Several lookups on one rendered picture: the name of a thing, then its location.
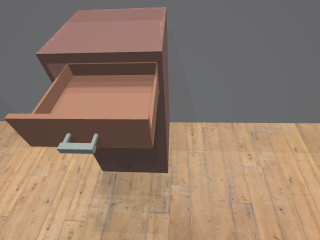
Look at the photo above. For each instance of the drawer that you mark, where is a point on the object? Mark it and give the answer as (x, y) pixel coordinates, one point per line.
(116, 100)

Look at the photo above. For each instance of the handle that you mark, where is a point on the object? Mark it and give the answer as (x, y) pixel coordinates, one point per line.
(77, 148)

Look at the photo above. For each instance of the cabinet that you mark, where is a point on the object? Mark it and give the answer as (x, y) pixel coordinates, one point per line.
(126, 35)

